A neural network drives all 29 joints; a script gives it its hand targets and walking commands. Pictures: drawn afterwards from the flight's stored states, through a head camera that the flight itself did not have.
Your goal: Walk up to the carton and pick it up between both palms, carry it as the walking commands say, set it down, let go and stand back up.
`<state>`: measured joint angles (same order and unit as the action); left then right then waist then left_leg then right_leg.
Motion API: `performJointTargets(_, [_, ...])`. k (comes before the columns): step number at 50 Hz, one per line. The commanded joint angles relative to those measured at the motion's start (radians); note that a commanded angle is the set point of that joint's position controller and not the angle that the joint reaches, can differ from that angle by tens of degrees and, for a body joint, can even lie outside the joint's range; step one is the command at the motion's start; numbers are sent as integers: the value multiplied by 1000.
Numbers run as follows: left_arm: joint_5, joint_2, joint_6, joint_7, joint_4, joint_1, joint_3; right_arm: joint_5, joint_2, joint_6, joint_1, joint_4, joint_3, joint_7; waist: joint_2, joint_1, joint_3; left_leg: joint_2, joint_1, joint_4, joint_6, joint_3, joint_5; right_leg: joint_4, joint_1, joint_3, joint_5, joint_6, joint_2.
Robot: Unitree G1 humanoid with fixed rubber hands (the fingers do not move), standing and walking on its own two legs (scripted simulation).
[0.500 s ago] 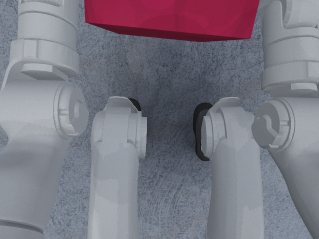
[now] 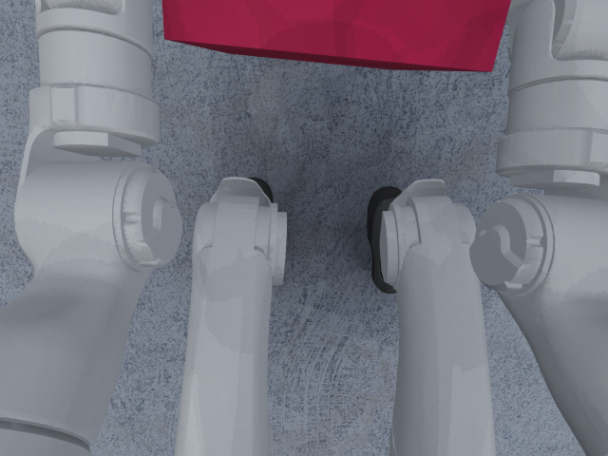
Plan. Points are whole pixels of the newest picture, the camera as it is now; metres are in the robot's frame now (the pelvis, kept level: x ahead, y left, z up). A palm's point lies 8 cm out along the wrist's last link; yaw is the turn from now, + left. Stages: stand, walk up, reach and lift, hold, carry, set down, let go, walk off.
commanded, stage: reach and lift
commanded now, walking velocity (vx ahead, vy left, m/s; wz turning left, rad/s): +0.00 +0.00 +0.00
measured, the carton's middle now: out of the picture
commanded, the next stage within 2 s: none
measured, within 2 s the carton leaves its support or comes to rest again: neither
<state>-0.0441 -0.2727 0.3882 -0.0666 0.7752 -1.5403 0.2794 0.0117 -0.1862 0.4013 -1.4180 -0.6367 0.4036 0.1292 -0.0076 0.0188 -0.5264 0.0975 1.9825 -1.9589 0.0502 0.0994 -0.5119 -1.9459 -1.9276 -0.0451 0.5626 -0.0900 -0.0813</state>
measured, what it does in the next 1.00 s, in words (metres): rises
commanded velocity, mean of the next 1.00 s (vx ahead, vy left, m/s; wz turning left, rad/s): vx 0.00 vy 0.00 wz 0.00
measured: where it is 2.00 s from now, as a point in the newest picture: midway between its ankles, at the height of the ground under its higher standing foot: (319, 254)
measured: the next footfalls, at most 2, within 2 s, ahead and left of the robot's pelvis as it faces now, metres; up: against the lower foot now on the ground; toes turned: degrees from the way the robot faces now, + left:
none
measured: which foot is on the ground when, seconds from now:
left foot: down 0.00-1.00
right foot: down 0.00-1.00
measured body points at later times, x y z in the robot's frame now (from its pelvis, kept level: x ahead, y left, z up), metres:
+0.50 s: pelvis -0.02 +0.00 +0.05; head +0.35 +0.03 +0.29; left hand +0.56 +0.17 -0.08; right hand +0.55 -0.15 -0.09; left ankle +0.13 +0.12 -0.41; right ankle +0.12 -0.14 -0.41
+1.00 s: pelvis -0.02 +0.00 +0.10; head +0.32 +0.02 +0.37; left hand +0.54 +0.17 -0.01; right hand +0.53 -0.15 -0.02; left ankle +0.13 +0.12 -0.41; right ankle +0.12 -0.14 -0.41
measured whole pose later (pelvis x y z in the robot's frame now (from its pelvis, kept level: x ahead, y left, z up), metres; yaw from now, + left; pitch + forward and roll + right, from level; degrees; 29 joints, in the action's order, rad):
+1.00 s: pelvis -0.02 +0.00 +0.10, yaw +1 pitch +23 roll -2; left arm -0.12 -0.19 0.45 -0.02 0.69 -1.41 0.36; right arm 0.10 -0.11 0.47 -1.30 -0.54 0.47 0.08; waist -0.01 0.01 -0.52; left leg 0.11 1.61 -1.60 0.06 0.12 -0.40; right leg -1.60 -1.56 -0.07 0.45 -0.08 -0.09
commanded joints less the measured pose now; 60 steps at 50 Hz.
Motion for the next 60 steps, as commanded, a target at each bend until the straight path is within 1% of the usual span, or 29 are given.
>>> performJointTargets(1, [178,1085,-11,267,-171,-589,-453,-167,946,-52,-900,227,-569,-292,-24,-37,2261,34,-866,152,-22,-183,436,148,590,178,-395,56,-62])
performJointTargets(5, [143,1103,11,270,-93,-523,-433,-124,910,-41,-875,178,-526,-298,-49,-71,2156,30,-826,191,-11,-174,380,184,558,178,-345,54,-60])
performJointTargets(6, [130,1101,7,273,-96,-545,-418,-129,952,-39,-875,170,-527,-303,-35,-31,2131,34,-803,198,-18,-185,340,188,548,176,-314,51,-62])
performJointTargets(7, [162,1122,0,274,-201,-573,-450,-135,959,-41,-868,278,-557,-303,-7,-75,2310,42,-881,204,-23,-172,416,193,671,180,-408,48,-75])
performJointTargets(11, [121,1121,18,281,-99,-512,-415,-113,957,-27,-840,187,-525,-316,-42,-32,2176,42,-808,240,-21,-189,328,222,577,171,-314,53,-71])
performJointTargets(12, [137,1131,4,275,-215,-583,-431,-141,1007,-32,-889,271,-559,-313,-5,-10,2337,41,-897,238,-25,-184,400,225,684,173,-381,50,-76])
performJointTargets(13, [132,1119,16,280,-135,-539,-419,-115,966,-23,-881,232,-535,-313,-15,-61,2264,43,-841,238,-24,-187,361,236,658,171,-349,55,-69])
performJointTargets(18, [126,1150,28,295,-150,-506,-426,-127,1023,-12,-853,275,-567,-320,4,-46,2322,53,-894,281,-26,-192,345,286,726,170,-333,49,-77])
performJointTargets(19, [98,1105,35,298,-75,-541,-397,-94,990,-1,-840,149,-513,-325,-32,-37,2146,47,-809,291,-24,-194,259,294,596,165,-247,53,-62])
performJointTargets(20, [118,1133,30,300,-126,-525,-404,-111,1025,3,-832,201,-535,-327,14,-46,2229,52,-856,304,-27,-191,282,295,661,177,-273,50,-78])
performJointTargets(22, [118,1149,42,301,-148,-555,-431,-108,984,-5,-878,250,-538,-334,-36,-67,2289,46,-931,322,-24,-174,319,307,639,175,-294,52,-78])
performJointTargets(24, [134,1166,38,290,-234,-580,-460,-159,1022,-9,-929,325,-589,-333,-36,-31,2429,48,-1022,318,-18,-180,373,318,704,174,-332,55,-80])
performJointTargets(25, [142,1166,39,286,-228,-604,-469,-116,994,2,-867,269,-555,-333,-35,-80,2402,47,-1001,320,-12,-173,388,313,695,184,-352,58,-82])
performJointTargets(27, [133,1191,50,283,-215,-526,-472,-145,990,-5,-932,324,-589,-340,-61,-42,2454,55,-1075,335,-15,-169,398,328,707,183,-338,56,-80])
performJointTargets(30, [107,1169,51,290,-141,-534,-432,-103,1033,15,-845,209,-551,-341,-10,-51,2258,55,-933,375,-20,-186,268,372,697,173,-243,57,-82])
performJointTargets(33, [115,1190,57,305,-188,-517,-461,-114,1053,22,-809,251,-566,-344,-32,-66,2425,55,-1033,383,-22,-180,352,380,793,169,-338,50,-85])
performJointTargets(35, [116,1192,56,309,-173,-515,-449,-126,1073,21,-822,227,-567,-354,-30,-38,2328,53,-1020,412,-27,-180,288,397,725,163,-260,52,-87])
performJointTargets(39, [117,1210,54,304,-153,-495,-450,-115,1040,15,-844,234,-579,-355,-42,-49,2368,56,-1070,431,-18,-172,330,427,755,176,-289,49,-79])
performJointTargets(40, [117,1219,49,302,-194,-538,-461,-104,1047,12,-824,221,-559,-358,-31,-85,2363,47,-1079,436,-19,-157,339,424,752,173,-300,54,-84])
performJointTargets(41, [110,1223,50,300,-187,-486,-470,-135,1091,12,-811,227,-605,-356,-43,-21,2392,58,-1098,448,-21,-176,351,441,799,157,-312,48,-83])
performJointTargets(42, [125,1231,52,299,-209,-492,-474,-125,1071,7,-826,290,-590,-353,-22,-66,2455,64,-1132,451,-17,-162,388,443,839,177,-356,51,-90])
performJointTargets(45, [112,1196,34,315,-170,-497,-440,-108,1109,16,-764,181,-582,-358,9,-27,2276,60,-998,477,-26,-177,293,474,826,152,-277,41,-80])
performJointTargets(47, [98,1215,46,324,-97,-440,-427,-82,1056,10,-780,216,-554,-355,-10,-65,2297,57,-1015,472,-25,-171,295,481,832,161,-286,44,-79])
performJointTargets(50, [125,1210,30,319,-214,-506,-469,-146,1133,7,-787,293,-637,-354,-13,-19,2426,60,-1125,491,-25,-177,333,503,920,147,-325,42,-84])
performJointTargets(52, [124,1232,40,310,-241,-472,-488,-128,1106,14,-769,312,-628,-357,-34,-31,2499,59,-1201,516,-18,-165,387,510,921,153,-366,45,-90])
performJointTargets(53, [105,1235,47,307,-137,-435,-446,-102,1064,13,-751,220,-577,-357,-44,-73,2317,48,-1108,511,-19,-154,297,515,827,148,-273,57,-77])
performJointTargets(55, [107,1230,42,315,-166,-432,-460,-126,1118,6,-753,275,-632,-361,-25,-13,2344,61,-1132,533,-18,-173,295,549,907,142,-273,47,-82])
performJointTargets(59, [108,1257,43,318,-139,-404,-469,-119,1096,10,-750,216,-604,-370,-32,-74,2271,47,-1156,578,-24,-154,255,578,884,150,-227,52,-82])
performJointTargets(60, [137,1267,28,317,-247,-461,-506,-143,1133,8,-738,273,-648,-365,-41,-33,2433,60,-1234,576,-26,-169,329,585,1010,135,-312,52,-85])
